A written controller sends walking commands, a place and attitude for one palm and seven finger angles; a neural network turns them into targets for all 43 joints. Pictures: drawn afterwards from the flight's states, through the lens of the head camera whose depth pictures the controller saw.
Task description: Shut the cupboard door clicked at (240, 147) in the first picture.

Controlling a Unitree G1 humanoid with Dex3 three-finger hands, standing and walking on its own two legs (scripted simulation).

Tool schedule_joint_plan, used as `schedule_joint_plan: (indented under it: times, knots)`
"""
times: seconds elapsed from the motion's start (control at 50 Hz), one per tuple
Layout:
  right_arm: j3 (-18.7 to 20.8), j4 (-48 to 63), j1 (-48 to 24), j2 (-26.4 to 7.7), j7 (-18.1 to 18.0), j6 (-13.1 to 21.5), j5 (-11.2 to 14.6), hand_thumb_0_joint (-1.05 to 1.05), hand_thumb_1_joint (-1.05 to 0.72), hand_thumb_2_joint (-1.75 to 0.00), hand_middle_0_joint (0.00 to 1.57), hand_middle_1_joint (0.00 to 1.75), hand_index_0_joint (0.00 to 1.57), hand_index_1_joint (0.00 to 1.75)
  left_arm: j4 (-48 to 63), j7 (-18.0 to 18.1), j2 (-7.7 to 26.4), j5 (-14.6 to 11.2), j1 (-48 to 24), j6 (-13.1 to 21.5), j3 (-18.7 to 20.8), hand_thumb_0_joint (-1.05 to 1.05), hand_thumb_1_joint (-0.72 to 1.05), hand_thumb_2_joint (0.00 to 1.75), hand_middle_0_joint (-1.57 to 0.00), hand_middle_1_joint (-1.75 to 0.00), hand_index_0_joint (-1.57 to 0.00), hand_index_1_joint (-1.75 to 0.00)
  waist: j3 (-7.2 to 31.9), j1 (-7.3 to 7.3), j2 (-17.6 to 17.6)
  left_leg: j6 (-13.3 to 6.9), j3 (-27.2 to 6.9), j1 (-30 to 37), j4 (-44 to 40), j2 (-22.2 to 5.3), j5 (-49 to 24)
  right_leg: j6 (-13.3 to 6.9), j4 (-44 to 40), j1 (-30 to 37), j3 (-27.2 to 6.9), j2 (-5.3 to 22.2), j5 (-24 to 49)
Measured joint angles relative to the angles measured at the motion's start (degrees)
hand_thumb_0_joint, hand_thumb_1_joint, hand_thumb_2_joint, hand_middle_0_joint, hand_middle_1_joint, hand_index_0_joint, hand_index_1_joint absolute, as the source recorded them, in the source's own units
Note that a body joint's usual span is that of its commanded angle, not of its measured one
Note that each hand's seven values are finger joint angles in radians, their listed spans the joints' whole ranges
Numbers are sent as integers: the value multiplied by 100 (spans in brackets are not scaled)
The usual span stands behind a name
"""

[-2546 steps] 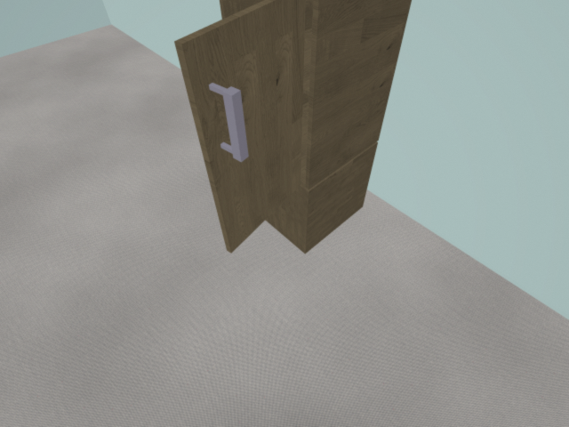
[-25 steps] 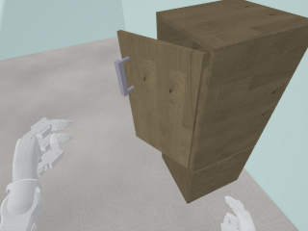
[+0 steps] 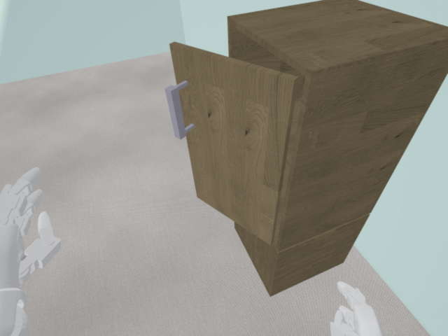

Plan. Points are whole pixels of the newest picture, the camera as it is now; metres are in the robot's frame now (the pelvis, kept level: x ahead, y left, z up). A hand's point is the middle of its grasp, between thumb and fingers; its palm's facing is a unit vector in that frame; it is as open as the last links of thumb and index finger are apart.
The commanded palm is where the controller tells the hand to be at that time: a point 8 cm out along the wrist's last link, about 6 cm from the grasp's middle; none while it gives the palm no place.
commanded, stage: draw the hand back to the body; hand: left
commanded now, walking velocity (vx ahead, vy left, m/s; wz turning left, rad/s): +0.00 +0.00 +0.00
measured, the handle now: (182, 110) +0.64 +0.21 +0.08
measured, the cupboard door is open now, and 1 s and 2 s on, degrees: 28 28 28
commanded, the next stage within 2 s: step back with the hand held close in 0.06 s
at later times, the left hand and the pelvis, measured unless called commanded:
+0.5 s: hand (48, 239) +0.19 +0.28 +0.15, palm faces +0.35 -0.79 -0.51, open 7.4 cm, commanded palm +0.13 +0.32 +0.17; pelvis -0.01 +0.02 +0.00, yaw -1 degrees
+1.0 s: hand out of the picture +0.07 +0.30 +0.16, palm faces +0.54 -0.71 -0.45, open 7.5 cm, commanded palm +0.00 +0.33 +0.17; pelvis -0.11 +0.02 -0.03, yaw +6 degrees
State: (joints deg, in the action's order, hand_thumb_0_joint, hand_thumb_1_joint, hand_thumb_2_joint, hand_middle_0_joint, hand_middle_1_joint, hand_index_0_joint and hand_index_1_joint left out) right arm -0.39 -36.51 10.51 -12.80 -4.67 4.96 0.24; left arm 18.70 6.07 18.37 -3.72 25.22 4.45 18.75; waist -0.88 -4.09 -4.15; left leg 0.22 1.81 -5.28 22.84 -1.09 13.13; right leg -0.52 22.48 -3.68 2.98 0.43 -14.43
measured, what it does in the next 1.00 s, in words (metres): shifts its weight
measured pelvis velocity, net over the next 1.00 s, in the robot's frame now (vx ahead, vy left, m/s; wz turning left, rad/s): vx -0.11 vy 0.02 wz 0.11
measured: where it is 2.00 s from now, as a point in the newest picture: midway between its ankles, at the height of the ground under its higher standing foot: outside the picture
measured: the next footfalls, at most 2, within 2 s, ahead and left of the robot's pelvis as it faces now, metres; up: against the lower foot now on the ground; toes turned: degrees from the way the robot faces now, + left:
left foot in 1.16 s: -0.03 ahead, +0.14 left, +0.00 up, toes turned +7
right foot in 1.44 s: -0.27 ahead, -0.08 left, +0.00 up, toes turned -1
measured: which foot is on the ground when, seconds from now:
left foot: down 0.00-1.00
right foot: down 0.00-1.00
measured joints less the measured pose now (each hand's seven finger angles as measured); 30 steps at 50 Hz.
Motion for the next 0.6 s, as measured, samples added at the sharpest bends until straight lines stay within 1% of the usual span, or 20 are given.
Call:
schedule_joint_plan:
  times: [0.1, 0.2, 0.28, 0.34, 0.4, 0.46, 0.54, 0.6]
  knots:
    - [-8, 8, 49, 31, 10, 43, -17, 1, -90, -90, 20, 30, 20, 30, 195, -20, 69, 9, 124, 32, 5, 2, 89, 89, -22, -31, -22, -30, 44, 29, -12, 19, 20, 40, 23, -36, 47, -13, -28, 53, -21, -36, -8]
    - [-1, -8, 66, 27, 15, -1, -6, 1, -90, -90, 20, 30, 20, 30, 161, -41, 120, -21, 108, 79, 106, 2, 88, 89, -21, -30, -21, -30, 32, 36, -56, 18, 25, 54, 8, -37, 46, -11, -39, 63, -27, -37, -9]
    - [29, 83, 40, -40, 63, -191, 14, 1, -90, -90, 20, 30, 20, 30, 69, -16, 168, 20, 148, 212, 252, 2, 88, 89, -21, -30, -21, -30, 154, 128, -139, 4, -35, -396, 306, -109, 135, -8, -56, -226, 28, -106, 53]
    - [101, 126, -18, -112, 58, -321, 20, 1, -90, -90, 20, 30, 20, 30, 116, 13, 187, 48, 235, 283, 233, 2, 89, 89, -21, -30, -21, -30, 147, 201, -141, -22, -31, -667, 452, -95, 167, 25, 30, -470, 23, -88, 67]
    - [169, 199, -53, -157, 21, -455, 29, 1, -90, -90, 20, 30, 20, 30, 280, 28, 236, 49, 373, 285, 181, 2, 89, 89, -21, -30, -21, -30, 91, 254, -72, -82, 32, -791, 460, -23, 134, 88, 151, -663, -37, -9, 58]
    - [204, 323, -71, -146, -24, -596, 44, 1, -91, -90, 20, 30, 20, 30, 511, 42, 384, 31, 522, 276, 219, 2, 88, 89, -21, -30, -21, -30, 38, 307, 34, -137, 106, -869, 455, 42, 87, 148, 258, -811, -108, 62, 68]
    - [193, 493, -77, -80, -54, -726, 61, 1, -91, -90, 20, 30, 20, 30, 782, 83, 655, 5, 619, 304, 404, 2, 88, 89, -22, -30, -21, -30, 9, 358, 190, -196, 181, -973, 499, 93, 30, 201, 386, -974, -182, 119, 108]
    - [162, 588, -66, -28, -47, -742, 64, 1, -91, -90, 20, 30, 20, 30, 882, 117, 781, -4, 642, 359, 537, 2, 88, 89, -22, -30, -21, -30, 31, 382, 277, -235, 215, -1070, 562, 113, -17, 229, 467, -1087, -217, 143, 155]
